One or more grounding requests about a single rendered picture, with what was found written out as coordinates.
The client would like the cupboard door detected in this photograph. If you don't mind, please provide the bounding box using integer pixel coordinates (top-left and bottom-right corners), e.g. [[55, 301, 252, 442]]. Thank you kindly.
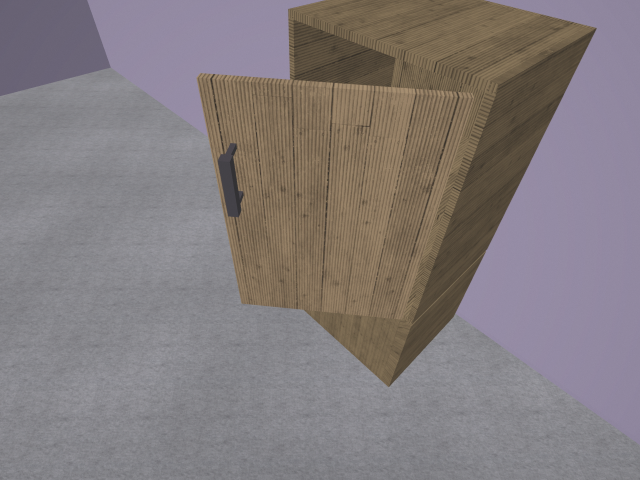
[[197, 73, 474, 320]]

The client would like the handle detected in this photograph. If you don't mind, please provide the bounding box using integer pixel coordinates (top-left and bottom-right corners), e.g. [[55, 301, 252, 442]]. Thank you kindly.
[[218, 143, 244, 217]]

